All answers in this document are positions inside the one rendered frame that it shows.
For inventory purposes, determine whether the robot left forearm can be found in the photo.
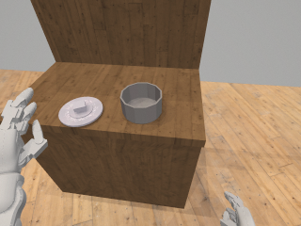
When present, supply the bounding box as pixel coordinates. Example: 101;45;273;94
0;172;27;226

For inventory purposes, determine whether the robot left hand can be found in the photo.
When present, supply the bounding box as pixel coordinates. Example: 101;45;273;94
0;88;48;174

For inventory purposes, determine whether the robot right hand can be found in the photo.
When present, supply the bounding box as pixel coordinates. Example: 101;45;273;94
220;191;256;226

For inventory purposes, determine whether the table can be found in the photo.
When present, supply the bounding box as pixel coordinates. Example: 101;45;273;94
0;0;212;209

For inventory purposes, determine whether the pot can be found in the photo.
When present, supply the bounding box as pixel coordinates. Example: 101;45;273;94
119;82;162;124

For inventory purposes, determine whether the knob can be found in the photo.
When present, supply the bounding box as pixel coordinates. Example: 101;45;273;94
72;100;87;113

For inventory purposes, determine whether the lid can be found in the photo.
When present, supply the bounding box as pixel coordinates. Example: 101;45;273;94
58;96;103;127

